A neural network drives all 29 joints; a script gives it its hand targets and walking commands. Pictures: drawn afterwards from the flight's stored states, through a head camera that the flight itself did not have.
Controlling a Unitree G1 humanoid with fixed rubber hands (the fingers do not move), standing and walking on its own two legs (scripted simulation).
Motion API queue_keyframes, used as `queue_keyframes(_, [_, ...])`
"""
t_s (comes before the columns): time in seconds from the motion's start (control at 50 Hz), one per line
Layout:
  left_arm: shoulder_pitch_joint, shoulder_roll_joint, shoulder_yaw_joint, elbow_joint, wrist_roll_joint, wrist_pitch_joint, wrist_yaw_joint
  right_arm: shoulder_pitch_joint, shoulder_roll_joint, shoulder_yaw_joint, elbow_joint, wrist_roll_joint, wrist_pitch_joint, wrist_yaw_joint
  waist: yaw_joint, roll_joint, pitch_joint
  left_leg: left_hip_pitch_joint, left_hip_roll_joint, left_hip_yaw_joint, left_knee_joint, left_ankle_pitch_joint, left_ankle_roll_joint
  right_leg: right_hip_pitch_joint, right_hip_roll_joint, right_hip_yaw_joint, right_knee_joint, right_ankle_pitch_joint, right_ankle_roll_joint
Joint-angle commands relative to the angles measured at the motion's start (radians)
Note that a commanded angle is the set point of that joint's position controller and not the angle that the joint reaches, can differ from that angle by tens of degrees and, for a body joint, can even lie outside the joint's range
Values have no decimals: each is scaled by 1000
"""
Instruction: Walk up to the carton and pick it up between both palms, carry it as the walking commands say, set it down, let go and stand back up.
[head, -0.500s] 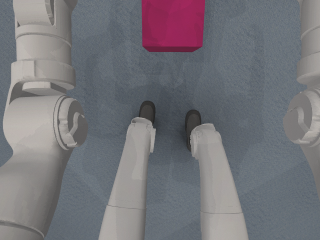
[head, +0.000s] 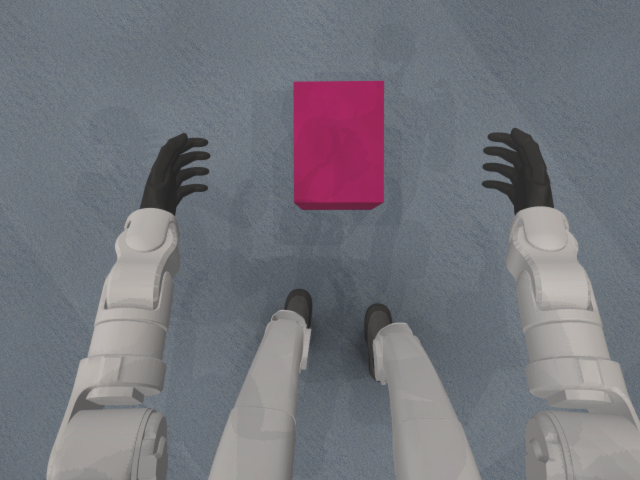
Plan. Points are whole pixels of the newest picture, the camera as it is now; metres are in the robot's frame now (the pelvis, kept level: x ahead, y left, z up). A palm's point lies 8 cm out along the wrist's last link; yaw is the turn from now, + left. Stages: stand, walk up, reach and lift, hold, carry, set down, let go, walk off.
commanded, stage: let go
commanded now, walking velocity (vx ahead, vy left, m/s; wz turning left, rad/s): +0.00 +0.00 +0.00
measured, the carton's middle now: (337, 154) +0.53 +0.02 -0.61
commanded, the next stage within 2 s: stand in 0.96 s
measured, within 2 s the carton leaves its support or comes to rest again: neither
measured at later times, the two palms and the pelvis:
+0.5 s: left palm (119, 386) +0.19 +0.22 -0.04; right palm (615, 410) +0.19 -0.24 -0.04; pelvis +0.03 +0.00 +0.04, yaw +0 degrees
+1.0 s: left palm (102, 343) +0.23 +0.24 -0.03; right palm (607, 370) +0.23 -0.22 -0.03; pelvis +0.08 +0.00 +0.05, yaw +0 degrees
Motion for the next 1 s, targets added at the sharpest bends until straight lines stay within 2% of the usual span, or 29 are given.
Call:
queue_keyframes(0.0, [45, 32, 14, -80, 3, -111, -20, 16, -69, -54, -51, -23, -117, 25, -19, 23, -1349, 734, -6, -6, 9, 868, -30, 243, 25, -37, -96, 567, 33])
queue_keyframes(0.04, [156, 13, 26, -11, 28, -147, -27, 124, -53, -51, 15, -47, -153, 45, -32, 12, -1169, 660, 1, 3, -44, 783, -31, 218, 17, -33, -145, 519, 35])
queue_keyframes(0.1, [235, 4, 12, 54, 35, -183, -42, 201, -44, -33, 92, -58, -184, 72, -37, -2, -972, 550, 8, 29, -148, 502, -36, 280, 0, -33, -202, 378, 33])
queue_keyframes(0.16, [306, -4, -5, 102, 40, -201, -52, 286, -27, -21, 142, -67, -202, 88, -30, 0, -825, 519, 9, 56, -227, 321, -34, 355, -13, -37, -258, 275, 31])
queue_keyframes(0.18, [349, -7, -8, 96, 42, -206, -56, 337, -26, -19, 141, -73, -206, 91, -37, -6, -797, 539, 11, 61, -255, 267, -33, 382, -16, -38, -280, 234, 29])
queue_keyframes(0.22, [407, 14, -16, 61, 49, -219, -59, 400, -28, -8, 114, -67, -216, 101, -23, 6, -749, 594, 14, 65, -299, 192, -27, 415, -18, -43, -313, 157, 26])
queue_keyframes(0.3, [535, 40, -18, -33, 66, -242, -57, 508, -50, 1, 15, -63, -243, 116, -1, 22, -687, 706, 12, 71, -352, 139, -18, 504, -23, -41, -364, 116, 17])
queue_keyframes(0.36, [619, 49, -34, -101, 59, -254, -59, 574, -81, 15, -92, -47, -264, 124, -2, 21, -645, 772, 6, 70, -372, 148, -9, 577, -27, -37, -389, 131, 14])
queue_keyframes(0.4, [620, 62, -36, -129, 44, -254, -63, 573, -98, 31, -133, -35, -267, 128, -7, 1, -590, 780, 0, 73, -382, 119, -3, 590, -34, -34, -409, 107, 15])
queue_keyframes(0.46, [652, 71, -59, -126, 19, -238, -72, 638, -98, 55, -134, -26, -252, 134, -20, -52, -479, 821, -5, 82, -398, 63, 0, 573, -48, -29, -456, 35, 14])
queue_keyframes(0.48, [660, 79, -67, -141, 14, -234, -75, 667, -93, 64, -125, -21, -246, 138, -27, -52, -451, 848, -9, 85, -399, 58, 0, 567, -54, -26, -472, 22, 8])
queue_keyframes(0.5, [674, 81, -73, -141, 6, -226, -77, 694, -96, 69, -123, -21, -237, 141, -36, -56, -434, 870, -8, 86, -403, 58, -1, 571, -54, -25, -481, 17, 6])
queue_keyframes(0.66, [700, 74, -87, -114, -1, -163, -84, 728, -92, 80, -95, -21, -173, 162, -40, -11, -343, 914, -8, 89, -418, 74, -13, 603, -52, -35, -493, 38, 9])
queue_keyframes(0.74, [725, 77, -66, -90, 18, -141, -75, 750, -98, 68, -90, -27, -150, 165, -24, 34, -351, 875, -4, 78, -435, 149, -15, 691, -31, -48, -459, 148, 25])
queue_keyframes(0.78, [739, 82, -62, -83, 24, -135, -71, 753, -100, 62, -82, -28, -148, 162, -18, 37, -348, 879, -7, 68, -428, 218, -16, 698, -28, -48, -450, 214, 28])
queue_keyframes(0.84, [756, 84, -68, -84, 24, -134, -66, 764, -104, 53, -76, -28, -149, 157, -24, 32, -369, 885, -12, 51, -411, 324, -21, 706, -17, -48, -430, 315, 31])
queue_keyframes(0.92, [787, 64, -79, -92, 1, -126, -38, 812, -114, 40, -63, -17, -188, 134, -36, 21, -491, 913, -21, 28, -372, 559, -42, 730, 1, -35, -390, 516, 41])
queue_keyframes(0.94, [793, 62, -82, -101, -4, -119, -24, 823, -121, 44, -58, -12, -198, 124, -28, 21, -517, 918, -22, 27, -362, 609, -46, 723, 7, -32, -377, 554, 41])
queue_keyframes(0.96, [788, 179, -61, 57, 0, -161, 5, 814, -244, 40, 117, -7, -204, 99, -11, -68, -592, 832, 100, 10, -291, 733, -20, 754, -83, -11, -297, 712, 23])
queue_keyframes(0.98, [813, 184, -63, 83, 1, -176, 15, 812, -241, 37, 121, -11, -210, 92, -16, -81, -633, 839, 100, 4, -288, 751, 1, 788, -94, 10, -292, 756, 17])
